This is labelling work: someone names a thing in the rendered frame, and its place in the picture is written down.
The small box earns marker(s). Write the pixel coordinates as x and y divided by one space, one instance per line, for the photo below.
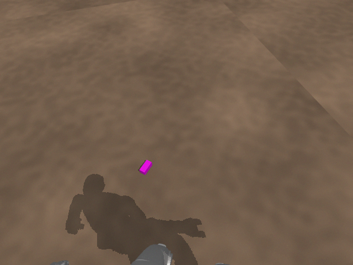
145 167

